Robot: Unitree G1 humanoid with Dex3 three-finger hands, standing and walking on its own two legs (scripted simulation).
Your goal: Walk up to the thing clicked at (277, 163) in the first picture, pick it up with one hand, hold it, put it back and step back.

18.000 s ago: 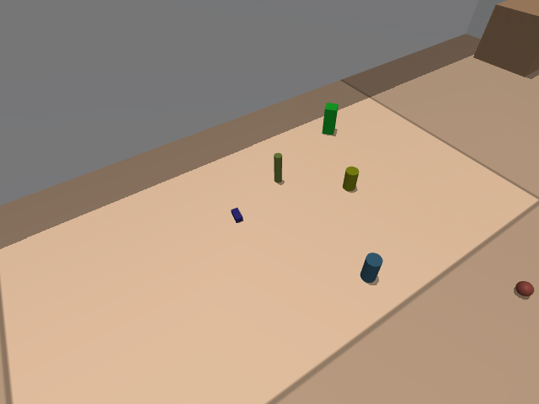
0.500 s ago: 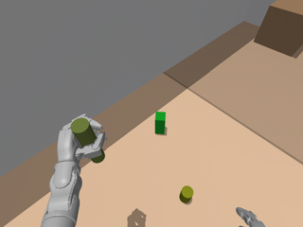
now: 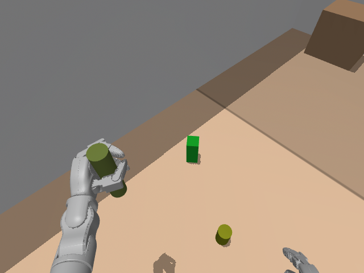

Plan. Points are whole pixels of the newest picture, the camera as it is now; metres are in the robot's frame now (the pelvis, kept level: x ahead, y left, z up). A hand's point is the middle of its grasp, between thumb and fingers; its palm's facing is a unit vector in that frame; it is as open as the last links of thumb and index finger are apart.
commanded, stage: hold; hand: left
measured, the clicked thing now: (109, 173) +0.34 +0.18 +0.03
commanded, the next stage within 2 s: crouch in 1.54 s
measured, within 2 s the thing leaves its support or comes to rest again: neither
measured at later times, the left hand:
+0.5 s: hand (114, 168) +0.33 +0.16 +0.06, palm faces +0.10 -0.99 +0.00, open 5.1 cm
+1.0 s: hand (113, 171) +0.33 +0.17 +0.05, palm faces +0.10 -0.99 -0.01, open 5.1 cm
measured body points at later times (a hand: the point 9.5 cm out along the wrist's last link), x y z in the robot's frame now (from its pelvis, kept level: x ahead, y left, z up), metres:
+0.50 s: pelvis +0.00 +0.00 +0.00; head +0.04 +0.01 +0.45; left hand +0.32 +0.22 +0.06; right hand +0.13 -0.24 -0.11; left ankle +0.01 +0.13 -0.71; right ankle +0.00 -0.13 -0.71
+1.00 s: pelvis +0.00 +0.00 +0.00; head +0.03 +0.00 +0.45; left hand +0.32 +0.22 +0.06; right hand +0.13 -0.24 -0.11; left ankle +0.01 +0.13 -0.71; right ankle +0.00 -0.13 -0.71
